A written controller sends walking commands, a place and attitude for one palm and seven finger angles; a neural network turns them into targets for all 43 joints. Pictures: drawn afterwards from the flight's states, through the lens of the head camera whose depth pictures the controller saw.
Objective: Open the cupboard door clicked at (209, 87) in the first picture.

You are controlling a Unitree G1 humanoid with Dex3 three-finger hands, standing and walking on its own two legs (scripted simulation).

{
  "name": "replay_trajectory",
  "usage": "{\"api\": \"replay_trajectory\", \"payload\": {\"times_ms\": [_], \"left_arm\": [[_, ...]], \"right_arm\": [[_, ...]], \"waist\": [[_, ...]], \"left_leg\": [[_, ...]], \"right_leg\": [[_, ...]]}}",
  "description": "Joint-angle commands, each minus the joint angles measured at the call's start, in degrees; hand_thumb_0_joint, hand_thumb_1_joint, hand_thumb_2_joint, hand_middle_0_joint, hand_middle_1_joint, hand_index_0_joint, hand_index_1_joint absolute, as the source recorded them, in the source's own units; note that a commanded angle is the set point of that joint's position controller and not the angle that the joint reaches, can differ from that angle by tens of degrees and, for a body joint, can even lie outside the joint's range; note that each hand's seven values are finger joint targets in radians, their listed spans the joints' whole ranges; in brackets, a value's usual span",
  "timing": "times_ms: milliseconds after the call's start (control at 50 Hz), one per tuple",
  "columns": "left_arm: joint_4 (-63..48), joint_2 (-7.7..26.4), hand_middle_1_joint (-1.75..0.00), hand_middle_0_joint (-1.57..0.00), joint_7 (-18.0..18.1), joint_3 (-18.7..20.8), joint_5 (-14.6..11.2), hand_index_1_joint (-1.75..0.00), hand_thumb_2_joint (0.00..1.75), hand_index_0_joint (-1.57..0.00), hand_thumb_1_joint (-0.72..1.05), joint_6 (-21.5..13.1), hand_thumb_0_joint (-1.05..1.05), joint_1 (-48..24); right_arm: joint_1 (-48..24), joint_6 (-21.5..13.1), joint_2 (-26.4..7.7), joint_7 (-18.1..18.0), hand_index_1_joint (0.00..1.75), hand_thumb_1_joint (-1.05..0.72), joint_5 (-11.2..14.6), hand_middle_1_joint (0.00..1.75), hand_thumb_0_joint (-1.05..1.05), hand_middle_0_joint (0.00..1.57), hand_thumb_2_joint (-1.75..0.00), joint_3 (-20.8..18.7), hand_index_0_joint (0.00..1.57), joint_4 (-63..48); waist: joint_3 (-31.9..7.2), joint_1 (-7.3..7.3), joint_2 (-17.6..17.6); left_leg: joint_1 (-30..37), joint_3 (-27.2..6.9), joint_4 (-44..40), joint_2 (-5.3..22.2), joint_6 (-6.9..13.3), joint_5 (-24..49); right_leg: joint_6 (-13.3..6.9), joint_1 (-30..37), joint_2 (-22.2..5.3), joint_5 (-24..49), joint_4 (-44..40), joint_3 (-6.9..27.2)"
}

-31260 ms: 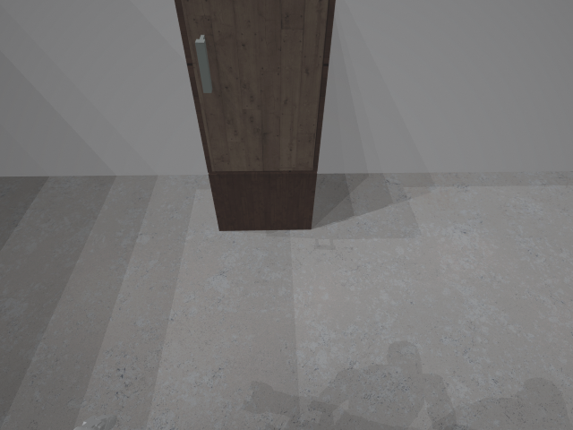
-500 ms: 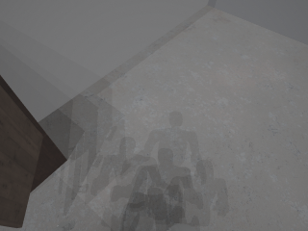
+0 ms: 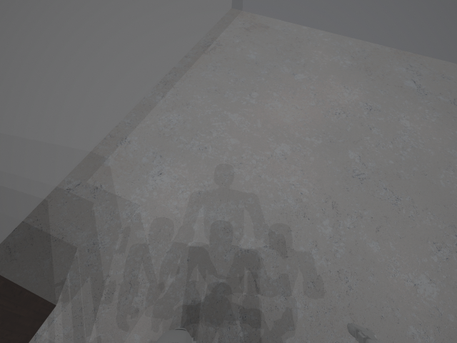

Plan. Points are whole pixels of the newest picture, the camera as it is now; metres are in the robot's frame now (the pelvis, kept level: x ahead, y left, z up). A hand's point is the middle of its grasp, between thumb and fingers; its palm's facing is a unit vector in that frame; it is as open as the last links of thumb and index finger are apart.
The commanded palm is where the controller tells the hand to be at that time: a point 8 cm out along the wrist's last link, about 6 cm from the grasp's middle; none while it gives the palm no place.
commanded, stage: walk to a spot facing it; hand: left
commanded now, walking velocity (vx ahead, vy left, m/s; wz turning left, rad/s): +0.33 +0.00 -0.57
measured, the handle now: out of the picture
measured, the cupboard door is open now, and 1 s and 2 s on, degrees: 45 45 45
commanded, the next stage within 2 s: turn to face it in 1.14 s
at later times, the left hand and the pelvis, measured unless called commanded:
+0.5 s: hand (212, 204) +0.44 +0.08 -0.16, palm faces -0.37 -0.90 -0.22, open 7.4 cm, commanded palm none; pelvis +0.21 -0.04 -0.02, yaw -16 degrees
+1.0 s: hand (210, 202) +0.47 +0.09 -0.19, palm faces -0.32 -0.93 -0.18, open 7.3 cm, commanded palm none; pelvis +0.45 -0.10 -0.02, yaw -26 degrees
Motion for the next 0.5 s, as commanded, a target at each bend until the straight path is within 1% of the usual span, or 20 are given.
{"api": "replay_trajectory", "payload": {"times_ms": [0, 20, 40, 60, 80, 100, 120, 140, 160, 180, 220, 260, 320, 360, 380, 400, 420, 440, 460, 480], "left_arm": [[-6.5, 5.5, -0.30, -0.20, -0.1, 1.9, -1.2, -0.30, 0.90, -0.20, 0.90, -1.5, 0.00, -4.4], [-8.1, 4.5, -0.30, -0.20, -0.4, 1.0, -1.3, -0.30, 0.90, -0.20, 0.90, -1.7, 0.00, -5.3], [-9.2, 5.8, -0.30, -0.20, -0.7, 1.7, -0.8, -0.30, 0.90, -0.20, 0.90, -1.8, 0.00, -8.7], [-8.4, 6.0, -0.30, -0.20, -1.0, 2.1, -0.2, -0.30, 0.90, -0.20, 0.90, -2.1, 0.00, -9.2], [-7.5, 5.1, -0.30, -0.20, -1.4, 2.2, 0.1, -0.30, 0.90, -0.20, 0.90, -1.9, 0.00, -9.8], [-6.8, 4.3, -0.30, -0.20, -2.0, 2.1, 0.3, -0.30, 0.90, -0.20, 0.90, -1.4, 0.00, -9.3], [-6.5, 3.2, -0.30, -0.20, -2.5, 1.6, 0.3, -0.30, 0.90, -0.20, 0.90, -1.0, 0.00, -8.1], [-6.4, 2.6, -0.30, -0.20, -2.7, 1.4, 0.3, -0.30, 0.90, -0.20, 0.90, -0.5, 0.00, -8.0], [-6.6, 1.9, -0.30, -0.20, -2.7, 1.0, 0.1, -0.30, 0.90, -0.20, 0.90, -0.3, 0.00, -8.3], [-6.7, 1.6, -0.30, -0.20, -2.8, 0.7, 0.0, -0.30, 0.90, -0.20, 0.90, -0.2, 0.00, -9.2], [-7.6, 0.8, -0.30, -0.20, -2.9, 0.2, 0.0, -0.30, 0.90, -0.20, 0.90, -0.1, 0.00, -12.4], [-8.4, 0.3, -0.30, -0.20, -2.9, -0.2, 0.0, -0.30, 0.90, -0.20, 0.90, 0.1, 0.00, -16.0], [-9.7, 0.8, -0.30, -0.20, -2.9, -0.5, 0.0, -0.30, 0.90, -0.20, 0.90, 0.2, 0.00, -21.1], [-9.8, 1.1, -0.30, -0.20, -2.8, -0.5, -0.1, -0.30, 0.90, -0.20, 0.90, 0.2, 0.00, -22.4], [-9.5, 1.9, -0.30, -0.20, -2.6, -0.3, -0.2, -0.30, 0.90, -0.20, 0.90, 0.2, 0.00, -21.1], [-8.7, 2.6, -0.30, -0.20, -2.4, 0.0, -0.2, -0.30, 0.90, -0.20, 0.90, 0.0, 0.00, -17.9], [-7.0, 4.0, -0.30, -0.20, -2.0, 0.5, -0.2, -0.30, 0.90, -0.20, 0.90, -0.5, 0.00, -11.4], [-3.6, 6.6, -0.30, -0.20, -1.5, 1.4, 0.1, -0.30, 0.90, -0.20, 0.90, -1.1, 0.00, -0.4], [-1.6, 13.6, -0.30, -0.20, -0.5, 3.3, 0.4, -0.30, 0.90, -0.20, 0.90, -1.7, 0.00, 8.0], [-1.0, 17.3, -0.30, -0.20, 0.1, 3.9, -1.2, -0.30, 0.90, -0.20, 0.90, -1.6, 0.00, 9.7]], "right_arm": [[16.4, -3.6, -13.9, -2.0, 0.30, -0.90, -1.3, 0.30, 0.00, 0.20, -0.90, -3.3, 0.20, 0.4], [23.2, -3.5, -17.4, -2.4, 0.30, -0.90, -1.8, 0.30, 0.00, 0.20, -0.90, -3.7, 0.20, 1.1], [21.1, -3.0, -16.5, -2.6, 0.30, -0.90, -1.7, 0.30, 0.00, 0.20, -0.90, -3.2, 0.20, 0.5], [16.8, -3.3, -12.7, -2.2, 0.30, -0.90, -1.8, 0.30, 0.00, 0.20, -0.90, -2.2, 0.20, -0.7], [13.6, -3.7, -10.3, -2.2, 0.30, -0.90, -1.7, 0.30, 0.00, 0.20, -0.90, -1.5, 0.20, -1.1], [11.8, -3.9, -8.3, -2.3, 0.30, -0.90, -1.5, 0.30, 0.00, 0.20, -0.90, -0.9, 0.20, -1.1], [11.4, -4.3, -7.1, -2.5, 0.30, -0.90, -1.1, 0.30, 0.00, 0.20, -0.90, -0.3, 0.20, -0.6], [12.9, -4.7, -6.2, -2.6, 0.30, -0.90, -1.1, 0.30, 0.00, 0.20, -0.90, -0.1, 0.20, 0.5], [14.7, -4.9, -5.9, -2.7, 0.30, -0.90, -1.0, 0.30, 0.00, 0.20, -0.90, 0.0, 0.20, 1.3], [16.0, -5.0, -6.2, -2.8, 0.30, -0.90, -0.9, 0.30, 0.00, 0.20, -0.90, 0.0, 0.20, 2.0], [18.2, -4.9, -6.2, -2.7, 0.30, -0.90, -1.0, 0.30, 0.00, 0.20, -0.90, -0.2, 0.20, 3.2], [19.8, -4.7, -5.9, -2.5, 0.30, -0.90, -1.2, 0.30, 0.00, 0.20, -0.90, -0.1, 0.20, 4.2], [21.4, -4.3, -5.8, -2.2, 0.30, -0.90, -1.6, 0.30, 0.00, 0.20, -0.90, 0.0, 0.20, 5.6], [22.3, -4.1, -6.0, -2.3, 0.30, -0.90, -1.7, 0.30, 0.00, 0.20, -0.90, 0.4, 0.20, 6.5], [22.0, -4.0, -6.6, -2.4, 0.30, -0.90, -1.7, 0.30, 0.00, 0.20, -0.90, 0.4, 0.20, 6.8], [21.4, -3.8, -7.6, -2.4, 0.30, -0.90, -1.7, 0.30, 0.00, 0.20, -0.90, 0.3, 0.20, 6.9], [19.9, -3.7, -8.0, -2.3, 0.30, -0.90, -1.4, 0.30, 0.00, 0.20, -0.90, 0.2, 0.20, 6.7], [17.2, -3.9, -8.4, -2.1, 0.30, -0.90, -0.8, 0.30, 0.00, 0.20, -0.90, 0.4, 0.20, 6.0], [17.6, -4.0, -5.4, -1.6, 0.30, -0.90, 0.4, 0.30, 0.00, 0.20, -0.90, 0.9, 0.20, 4.1], [15.6, -3.9, -3.8, -1.8, 0.30, -0.90, 1.1, 0.30, 0.00, 0.20, -0.90, 0.8, 0.20, 1.9]], "waist": [[-8.8, -9.65, 16.0], [-11.6, -11.22, 24.8], [-6.6, -10.38, 16.7], [-1.6, -7.99, 10.3], [1.4, -6.16, 10.5], [2.6, -4.56, 10.2], [2.2, -3.51, 13.8], [0.6, -3.49, 14.2], [-1.5, -3.50, 13.7], [-3.2, -3.69, 13.3], [-3.3, -4.59, 11.3], [-1.6, -5.01, 10.0], [1.8, -6.19, 10.1], [3.1, -5.86, 10.5], [2.6, -4.83, 10.8], [0.8, -2.94, 10.4], [-2.1, 0.50, 8.8], [-7.9, 5.75, 5.9], [-15.9, 8.86, -6.7], [-19.7, 7.58, -12.7]], "left_leg": [[34.8, -16.8, -18.4, 13.6, 5.0, -8.2], [36.0, -33.9, -25.3, 26.6, 10.9, -15.0], [29.8, -35.6, -28.2, 28.8, 13.8, -18.1], [22.7, -30.6, -28.4, 25.8, 13.3, -14.9], [17.9, -23.9, -27.8, 22.6, 11.5, -8.5], [16.9, -16.6, -27.7, 20.1, 9.9, -1.6], [17.5, -9.7, -26.6, 17.5, 8.1, 6.1], [19.4, -5.4, -25.5, 15.7, 7.4, 14.7], [22.5, -2.3, -24.1, 15.1, 7.5, 22.1], [24.4, -0.3, -23.3, 15.4, 8.0, 25.4], [26.8, 2.4, -23.0, 15.1, 8.1, 28.2], [26.1, 4.3, -23.8, 15.5, 8.5, 27.2], [24.4, 6.2, -24.5, 16.6, 8.6, 25.8], [23.9, 7.8, -23.5, 16.9, 8.5, 32.7], [23.6, 8.7, -21.1, 17.7, 8.4, 38.5], [24.2, 9.5, -16.5, 17.7, 8.1, 45.9], [21.5, 10.5, -7.7, 16.8, 7.1, 50.3], [13.8, 12.4, 4.6, 14.4, 5.0, 47.8], [-3.5, 14.1, 25.3, 6.6, 2.3, 14.8], [-14.0, 6.4, 42.0, 0.5, 1.0, -17.2]], "right_leg": [[-3.1, -25.1, 1.2, -5.2, 18.0, 1.1], [-1.0, -31.4, 3.5, -16.0, 36.5, -5.5], [-1.2, -33.9, -1.4, -13.3, 43.1, -2.3], [-1.1, -34.3, -3.3, -8.3, 46.4, -3.0], [-0.8, -33.8, -4.9, -3.6, 47.8, -3.7], [-0.2, -33.4, -6.1, 0.2, 47.3, -4.4], [0.4, -32.3, -6.5, 2.7, 45.7, -5.8], [0.8, -32.3, -5.8, 4.7, 44.6, -6.8], [0.8, -32.7, -5.5, 5.3, 42.8, -7.5], [0.8, -32.5, -5.7, 5.6, 40.3, -8.1], [0.7, -32.5, -5.3, 7.3, 34.5, -10.0], [0.2, -31.7, -5.5, 9.4, 28.6, -11.0], [-0.9, -28.0, -4.8, 9.0, 20.0, -13.1], [-2.3, -24.0, -3.4, 8.2, 16.2, -14.6], [-3.2, -20.4, -2.5, 6.6, 15.2, -15.1], [-4.3, -15.6, -1.1, 4.6, 13.8, -15.8], [-5.7, -5.9, 0.1, 4.7, 10.8, -15.8], [-7.3, 10.9, 0.2, 7.9, 8.1, -14.3], [-12.5, 28.1, -14.6, 6.1, 3.5, 6.3], [-16.6, 29.6, -26.1, 12.5, -6.6, 28.3]]}}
